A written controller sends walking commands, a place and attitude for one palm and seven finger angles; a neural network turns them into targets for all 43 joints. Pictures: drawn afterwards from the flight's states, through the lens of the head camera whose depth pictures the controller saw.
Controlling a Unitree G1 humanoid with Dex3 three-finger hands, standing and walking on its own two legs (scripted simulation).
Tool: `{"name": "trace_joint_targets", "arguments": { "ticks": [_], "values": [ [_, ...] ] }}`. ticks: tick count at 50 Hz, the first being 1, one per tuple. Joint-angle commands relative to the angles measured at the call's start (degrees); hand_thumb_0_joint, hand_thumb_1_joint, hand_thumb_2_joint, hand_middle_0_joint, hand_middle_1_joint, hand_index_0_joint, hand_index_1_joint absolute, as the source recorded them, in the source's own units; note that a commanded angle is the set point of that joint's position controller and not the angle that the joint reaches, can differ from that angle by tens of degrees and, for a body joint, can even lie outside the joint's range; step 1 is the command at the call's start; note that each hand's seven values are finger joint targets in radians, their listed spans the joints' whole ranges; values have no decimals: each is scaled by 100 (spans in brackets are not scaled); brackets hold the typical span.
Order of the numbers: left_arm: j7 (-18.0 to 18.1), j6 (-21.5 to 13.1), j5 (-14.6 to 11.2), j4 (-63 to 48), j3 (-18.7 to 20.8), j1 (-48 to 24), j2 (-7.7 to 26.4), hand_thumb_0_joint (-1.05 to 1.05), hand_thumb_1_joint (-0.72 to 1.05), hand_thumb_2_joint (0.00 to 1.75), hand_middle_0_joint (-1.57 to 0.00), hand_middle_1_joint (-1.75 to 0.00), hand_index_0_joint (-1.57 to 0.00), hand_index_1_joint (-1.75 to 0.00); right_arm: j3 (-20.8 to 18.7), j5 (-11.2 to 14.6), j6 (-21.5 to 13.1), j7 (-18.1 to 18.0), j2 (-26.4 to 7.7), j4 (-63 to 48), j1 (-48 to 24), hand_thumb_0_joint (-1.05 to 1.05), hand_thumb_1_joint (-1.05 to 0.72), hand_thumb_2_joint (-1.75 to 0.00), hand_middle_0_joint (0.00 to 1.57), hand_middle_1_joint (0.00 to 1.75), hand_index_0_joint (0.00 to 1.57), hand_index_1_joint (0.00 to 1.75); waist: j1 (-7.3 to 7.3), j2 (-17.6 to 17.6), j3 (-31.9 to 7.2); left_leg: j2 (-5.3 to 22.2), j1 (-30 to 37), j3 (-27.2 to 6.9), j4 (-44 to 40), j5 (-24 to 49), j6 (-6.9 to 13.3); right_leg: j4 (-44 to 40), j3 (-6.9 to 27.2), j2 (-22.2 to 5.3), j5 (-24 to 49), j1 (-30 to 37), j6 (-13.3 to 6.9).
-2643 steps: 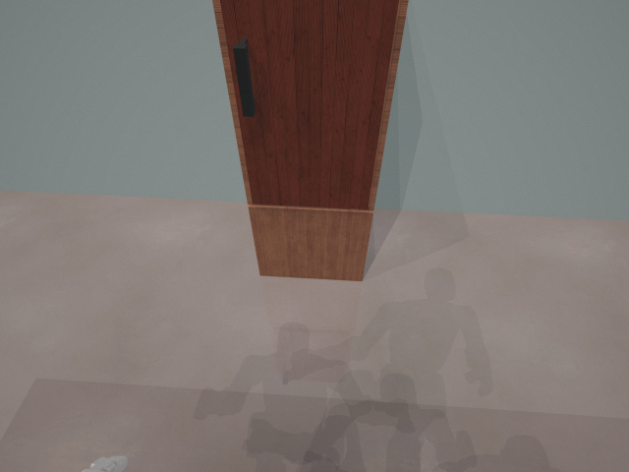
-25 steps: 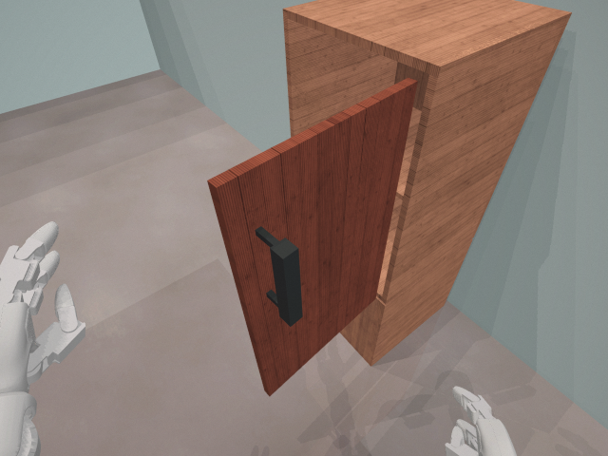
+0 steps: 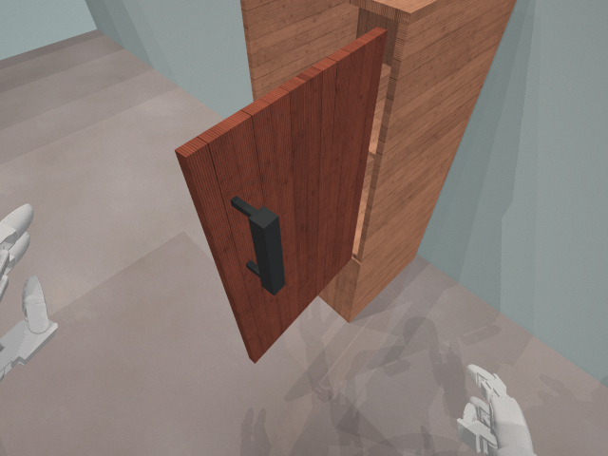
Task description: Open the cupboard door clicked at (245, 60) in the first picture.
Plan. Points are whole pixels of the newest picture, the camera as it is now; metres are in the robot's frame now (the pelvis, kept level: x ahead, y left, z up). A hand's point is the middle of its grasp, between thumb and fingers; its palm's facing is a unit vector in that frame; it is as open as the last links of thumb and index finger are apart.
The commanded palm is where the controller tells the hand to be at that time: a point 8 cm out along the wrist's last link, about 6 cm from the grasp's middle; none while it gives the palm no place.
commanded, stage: step back with the hand held close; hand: left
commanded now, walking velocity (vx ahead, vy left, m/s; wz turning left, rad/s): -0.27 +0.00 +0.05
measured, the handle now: (257, 247) +0.37 +0.09 +0.07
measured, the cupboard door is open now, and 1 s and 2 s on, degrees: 96 96 96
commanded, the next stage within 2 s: stop stepping back and stand still in 0.72 s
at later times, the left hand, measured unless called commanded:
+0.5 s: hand out of the picture +0.11 +0.26 +0.16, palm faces +0.48 -0.74 -0.47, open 7.4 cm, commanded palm +0.04 +0.30 +0.18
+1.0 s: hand out of the picture +0.01 +0.22 +0.16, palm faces +0.34 -0.77 -0.54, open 7.4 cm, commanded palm -0.06 +0.26 +0.18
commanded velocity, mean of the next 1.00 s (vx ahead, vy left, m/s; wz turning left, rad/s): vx -0.22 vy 0.00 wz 0.01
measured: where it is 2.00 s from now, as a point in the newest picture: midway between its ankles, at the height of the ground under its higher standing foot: outside the picture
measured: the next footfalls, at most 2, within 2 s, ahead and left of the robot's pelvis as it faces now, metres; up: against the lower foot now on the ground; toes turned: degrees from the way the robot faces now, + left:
right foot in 0.66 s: -0.18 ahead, -0.14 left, +0.00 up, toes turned +3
left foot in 0.88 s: -0.11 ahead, +0.07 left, +0.00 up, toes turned +2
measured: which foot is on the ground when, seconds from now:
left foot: down 0.00-0.66, up 0.68-0.86, down 0.88-1.00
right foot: down 0.00-0.42, up 0.44-0.64, down 0.66-1.00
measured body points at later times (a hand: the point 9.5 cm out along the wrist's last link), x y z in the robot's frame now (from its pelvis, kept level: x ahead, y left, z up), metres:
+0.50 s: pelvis -0.08 -0.01 -0.01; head -0.06 +0.00 +0.43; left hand +0.08 +0.30 +0.19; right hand +0.09 -0.24 -0.10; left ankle -0.02 +0.10 -0.74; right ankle -0.03 -0.12 -0.71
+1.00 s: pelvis -0.20 -0.04 +0.00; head -0.16 -0.01 +0.45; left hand -0.02 +0.26 +0.19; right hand -0.03 -0.28 -0.07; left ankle -0.15 +0.07 -0.74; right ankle -0.18 -0.14 -0.72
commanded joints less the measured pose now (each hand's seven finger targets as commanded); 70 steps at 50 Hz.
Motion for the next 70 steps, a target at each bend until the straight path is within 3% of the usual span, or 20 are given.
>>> {"name": "trace_joint_targets", "arguments": {
  "ticks": [1, 10, 14, 16, 18, 21, 24, 26, 31, 34, 38, 41, 43, 47, 52, 57, 62, 65, 67, 70],
  "values": [
    [260, -394, 19, -1369, 969, 184, 1003, 0, 90, 90, -20, -30, -20, -30, -208, 1, -277, -60, -597, -1022, -433, 0, -90, -90, 20, 30, 20, 30, 148, 267, -1139, 640, -399, -857, -486, 1326, -4, 412, 443, -275, 1549, 938, -31],
    [565, -542, 343, -1266, 931, -259, 733, 0, 90, 90, -20, -30, -20, -30, -273, -257, -553, -215, -612, -908, -116, 0, -90, -90, 20, 30, 20, 30, -11, 562, -538, 1108, -2512, -1430, -1013, -1934, 399, 1506, 363, 55, -258, 1325, 5],
    [595, -603, 258, -1511, 849, -402, 807, 0, 90, 90, -20, -30, -20, -30, -310, -199, -552, -186, -515, -751, 115, 0, -90, -90, 20, 30, 20, 30, -155, -980, -788, 11, -784, -765, 1443, -1668, -77, -568, 2009, -1191, -939, -709, -644],
    [552, -603, 198, -1567, 862, -461, 889, 0, 90, 90, -20, -30, -20, -30, -179, -126, -569, -72, -341, -618, -56, 0, -90, -90, 20, 30, 20, 30, -75, -1219, -999, -46, -154, -579, 1973, -1093, -109, -707, 1832, -1604, -314, -926, -814],
    [508, -585, 151, -1576, 931, -420, 966, 0, 90, 90, -20, -30, -20, -30, -126, -85, -603, -47, -363, -573, -95, 0, -90, -90, 20, 30, 20, 30, -106, -611, -832, 88, -9, -636, 672, -690, -51, -140, 1365, -1220, 152, -803, -528],
    [487, -772, 174, -1775, 1144, -386, 1021, 0, 90, 90, -20, -30, -20, -30, -144, -85, -736, -81, -553, -697, -305, 0, -90, -90, 20, 30, 20, 30, 31, 1649, -720, 1742, -2008, -2425, -1692, -2245, 568, 2290, 280, 255, -1183, 510, 128],
    [488, -738, 166, -1374, 1007, -485, 924, 0, 90, 90, -20, -30, -20, -30, -212, -117, -897, -41, -432, -532, -184, 0, -90, -90, 20, 30, 20, 30, 1, 446, -442, 1868, -1253, -2267, -1297, -506, 876, 3244, 528, 274, -1802, -451, 55],
    [446, -669, 82, -1249, 798, -259, 734, 0, 90, 90, -20, -30, -20, -30, -210, -92, -973, 48, -468, -427, -151, 0, -90, -90, 20, 30, 20, 30, 46, 708, -765, 1640, -278, -1741, -1007, 732, 689, 2363, 244, 195, -1874, -546, 75],
    [298, -524, 8, -1417, 668, -467, 918, 0, 90, 90, -20, -30, -20, -30, -149, -90, -912, 134, -568, -505, -485, 0, -90, -90, 20, 30, 20, 30, 117, 413, -704, 1096, -355, -1069, -621, 395, 131, -422, 211, -8, -160, 466, -58],
    [308, -547, 12, -1407, 889, -609, 1339, 0, 90, 90, -20, -30, -20, -30, -108, -5, -773, 101, -340, -526, -477, 0, -90, -90, 20, 30, 20, 30, 152, -1052, -931, -69, -722, -410, 2163, -969, -322, -1041, 1908, -1835, 2126, -127, -861],
    [320, -429, 91, -1464, 1127, 143, 1264, 0, 90, 90, -20, -30, -20, -30, 37, -14, -564, 7, -78, -674, -557, 0, -90, -90, 20, 30, 20, 30, 85, -888, -1281, 19, -1094, -369, 1981, -1059, -338, -43, 879, -1428, 4538, 958, -760],
    [343, -493, 58, -1746, 1128, 127, 1281, 0, 90, 90, -20, -30, -20, -30, 3, -52, -502, -88, -245, -597, -440, 0, -90, -90, 20, 30, 20, 30, -5, -457, -1161, 9, -395, -398, 184, 13, -290, 75, 763, -1031, 3708, 716, -473],
    [383, -547, 20, -1871, 1219, 436, 1296, 0, 90, 90, -20, -30, -20, -30, -180, -37, -568, -118, -561, -703, -279, 0, -90, -90, 20, 30, 20, 30, 120, 691, -1429, 971, 209, -1379, -785, 2104, 46, 605, 387, -260, 1116, 588, 37],
    [349, -656, -10, -2133, 1244, 393, 1325, 0, 90, 90, -20, -30, -20, -30, -162, -113, -955, -63, -487, -693, -153, 0, -90, -90, 20, 30, 20, 30, 47, 1596, -1246, 1473, 299, -2012, -1295, 1569, 326, 1913, 243, 161, -1625, -138, 45],
    [389, -414, 70, -1298, 851, 217, 997, 0, 90, 90, -20, -30, -20, -30, -98, 10, -900, -51, -589, -583, -256, 0, -90, -90, 20, 30, 20, 30, -79, 567, -453, 795, -1111, -1207, -1325, -1674, 113, -1, -64, 106, -1140, 1058, 17],
    [378, -366, 80, -1346, 799, -726, 1181, 0, 90, 90, -20, -30, -20, -30, -190, -77, -733, -53, -547, -305, -231, 0, -90, -90, 20, 30, 20, 30, -32, -1155, -412, -65, -582, -542, 2680, -767, -195, -1757, 2509, -1723, -3468, -929, -1052],
    [403, -448, 142, -1081, 704, -665, 1004, 0, 90, 90, -20, -30, -20, -30, -47, -117, -847, -133, -432, -260, -180, 0, -90, -90, 20, 30, 20, 30, -104, -383, -299, 153, 285, -339, 78, -798, 50, -769, 1050, -1031, -2619, -816, -569],
    [424, -612, 149, -1565, 896, -609, 1082, 0, 90, 90, -20, -30, -20, -30, -67, -83, -917, -98, -612, -460, -157, 0, -90, -90, 20, 30, 20, 30, 30, 1376, -488, 1287, -143, -2041, -1157, -1422, 532, 1256, 5, 96, -1288, -271, -71],
    [384, -611, 199, -1301, 1033, -511, 1210, 0, 90, 90, -20, -30, -20, -30, -21, -103, -942, -79, -408, -334, -141, 0, -90, -90, 20, 30, 20, 30, -50, 1298, -211, 1443, -829, -2365, -1667, -2268, 645, 1859, -43, 59, -1472, -166, -9],
    [336, -564, 177, -944, 751, -308, 900, 0, 90, 90, -20, -30, -20, -30, -37, -64, -926, -40, -508, -315, -118, 0, -90, -90, 20, 30, 20, 30, -29, 368, -149, 1038, -1014, -1380, -715, -942, 396, 342, -14, -1, -862, 627, -43]
  ]
}}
